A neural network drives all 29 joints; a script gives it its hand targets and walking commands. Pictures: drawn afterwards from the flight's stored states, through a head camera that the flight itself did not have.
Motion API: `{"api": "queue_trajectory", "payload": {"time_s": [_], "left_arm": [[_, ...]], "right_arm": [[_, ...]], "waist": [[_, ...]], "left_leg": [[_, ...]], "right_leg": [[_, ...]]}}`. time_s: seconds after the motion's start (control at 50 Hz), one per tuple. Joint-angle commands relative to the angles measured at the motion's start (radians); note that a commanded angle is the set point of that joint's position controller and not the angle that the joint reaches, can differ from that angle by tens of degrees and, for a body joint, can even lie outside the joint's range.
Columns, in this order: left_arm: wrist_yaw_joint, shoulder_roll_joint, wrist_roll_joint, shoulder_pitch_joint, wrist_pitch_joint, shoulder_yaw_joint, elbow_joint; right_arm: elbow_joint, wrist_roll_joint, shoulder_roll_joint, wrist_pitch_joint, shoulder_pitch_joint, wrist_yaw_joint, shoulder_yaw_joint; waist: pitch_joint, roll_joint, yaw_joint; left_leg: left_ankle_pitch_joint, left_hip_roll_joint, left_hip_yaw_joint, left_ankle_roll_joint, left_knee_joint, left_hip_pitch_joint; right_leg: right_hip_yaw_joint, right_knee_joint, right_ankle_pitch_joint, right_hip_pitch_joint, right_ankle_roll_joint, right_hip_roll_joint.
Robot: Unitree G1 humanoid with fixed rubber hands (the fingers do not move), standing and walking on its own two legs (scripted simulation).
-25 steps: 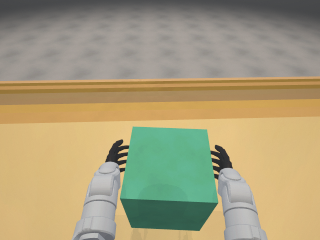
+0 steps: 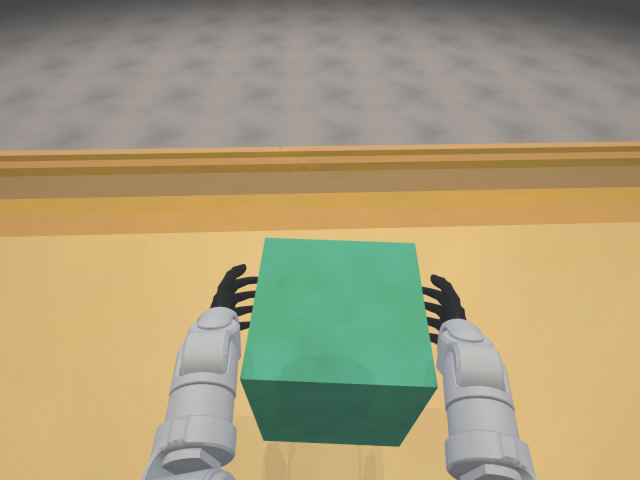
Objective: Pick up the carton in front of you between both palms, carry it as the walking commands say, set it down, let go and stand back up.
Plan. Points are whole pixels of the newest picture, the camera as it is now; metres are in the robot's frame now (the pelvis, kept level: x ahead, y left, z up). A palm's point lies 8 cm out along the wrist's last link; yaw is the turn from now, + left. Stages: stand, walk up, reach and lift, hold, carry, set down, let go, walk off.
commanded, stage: reach and lift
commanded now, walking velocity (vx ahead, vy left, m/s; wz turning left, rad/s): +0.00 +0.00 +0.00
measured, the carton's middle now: (335, 347) +0.30 +0.00 -0.04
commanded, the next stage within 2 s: hold in 0.48 s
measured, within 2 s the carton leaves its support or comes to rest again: neither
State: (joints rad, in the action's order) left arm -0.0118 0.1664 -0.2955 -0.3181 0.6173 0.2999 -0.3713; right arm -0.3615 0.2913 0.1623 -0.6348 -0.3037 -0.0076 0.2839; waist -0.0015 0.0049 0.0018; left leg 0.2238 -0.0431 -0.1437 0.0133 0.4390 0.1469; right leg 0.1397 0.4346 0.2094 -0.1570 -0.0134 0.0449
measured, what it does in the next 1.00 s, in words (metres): stands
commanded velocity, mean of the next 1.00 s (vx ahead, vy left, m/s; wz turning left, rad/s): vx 0.00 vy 0.00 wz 0.00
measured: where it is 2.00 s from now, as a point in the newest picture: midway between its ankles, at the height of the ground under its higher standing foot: (318, 478)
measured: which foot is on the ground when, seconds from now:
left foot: down 0.00-1.00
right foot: down 0.00-1.00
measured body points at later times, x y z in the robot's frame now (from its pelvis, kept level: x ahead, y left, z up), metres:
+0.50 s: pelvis +0.01 +0.00 +0.00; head -0.03 +0.00 +0.45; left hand +0.31 +0.15 +0.03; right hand +0.31 -0.15 +0.03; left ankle +0.01 +0.13 -0.74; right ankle +0.02 -0.13 -0.74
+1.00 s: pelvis +0.00 +0.00 +0.00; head -0.05 +0.00 +0.45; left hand +0.30 +0.15 +0.05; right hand +0.30 -0.15 +0.04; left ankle +0.01 +0.13 -0.74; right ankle +0.02 -0.13 -0.74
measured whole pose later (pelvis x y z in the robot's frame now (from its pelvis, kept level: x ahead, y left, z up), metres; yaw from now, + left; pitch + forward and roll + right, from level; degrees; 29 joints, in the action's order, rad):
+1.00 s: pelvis +0.00 +0.00 +0.00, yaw +0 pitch -7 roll +0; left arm -0.01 0.16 -0.29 -0.31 0.74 0.26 -0.27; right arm -0.26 0.28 0.16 -0.76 -0.29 -0.01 0.25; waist 0.02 0.00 0.00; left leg 0.20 -0.04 -0.14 0.01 0.39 0.05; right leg 0.13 0.38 0.19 -0.06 -0.01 0.04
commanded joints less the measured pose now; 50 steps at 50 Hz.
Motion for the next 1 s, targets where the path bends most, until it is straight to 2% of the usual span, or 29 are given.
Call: {"api": "queue_trajectory", "payload": {"time_s": [0.0,0.22,0.44,0.54,0.58,0.68,0.82,0.98], "left_arm": [[-0.240,0.951,0.232,-0.466,-0.006,-0.561,-0.014],[-0.235,0.934,0.255,-0.391,0.022,-0.593,0.065],[-0.234,0.927,0.266,-0.388,0.049,-0.602,0.099],[-0.227,0.935,0.308,-0.393,0.076,-0.670,0.185],[-0.222,0.916,0.301,-0.377,0.099,-0.658,0.185],[-0.224,0.885,0.264,-0.392,0.123,-0.589,0.125],[-0.234,0.915,0.274,-0.476,0.113,-0.601,0.123],[-0.237,0.915,0.265,-0.496,0.109,-0.590,0.095]], "right_arm": [[0.027,-0.242,0.944,0.025,-0.514,-0.234,-0.565],[0.103,-0.265,0.932,-0.003,-0.434,-0.227,-0.595],[0.137,-0.273,0.921,-0.029,-0.431,-0.226,-0.604],[0.225,-0.313,0.925,-0.056,-0.439,-0.223,-0.672],[0.225,-0.307,0.903,-0.078,-0.424,-0.219,-0.660],[0.162,-0.270,0.874,-0.103,-0.440,-0.223,-0.592],[0.159,-0.279,0.905,-0.092,-0.523,-0.233,-0.603],[0.131,-0.273,0.909,-0.088,-0.541,-0.234,-0.593]], "waist": [[-0.260,-0.004,0.000],[-0.258,-0.003,0.000],[-0.236,-0.001,-0.001],[-0.285,0.001,-0.001],[-0.252,-0.001,0.000],[-0.136,-0.001,-0.002],[-0.187,-0.001,0.000],[-0.190,-0.003,0.001]], "left_leg": [[-0.153,-0.050,0.077,0.001,-0.078,-0.054],[-0.251,-0.055,0.071,0.007,-0.093,-0.095],[-0.242,-0.055,0.069,0.008,-0.104,-0.104],[-0.301,-0.053,0.061,0.012,-0.110,-0.145],[-0.277,-0.053,0.063,0.012,-0.121,-0.141],[-0.122,-0.049,0.074,0.006,-0.142,-0.093],[-0.103,-0.047,0.077,0.002,-0.127,-0.096],[-0.080,-0.046,0.080,0.000,-0.125,-0.091]], "right_leg": [[-0.075,-0.070,-0.146,0.105,-0.003,0.049],[-0.068,-0.087,-0.243,0.147,-0.010,0.054],[-0.067,-0.096,-0.228,0.151,-0.008,0.055],[-0.064,-0.102,-0.284,0.190,-0.010,0.056],[-0.064,-0.112,-0.259,0.186,-0.009,0.055],[-0.072,-0.132,-0.109,0.139,-0.002,0.049],[-0.076,-0.118,-0.094,0.145,-0.001,0.048],[-0.077,-0.116,-0.073,0.141,0.000,0.045]]}}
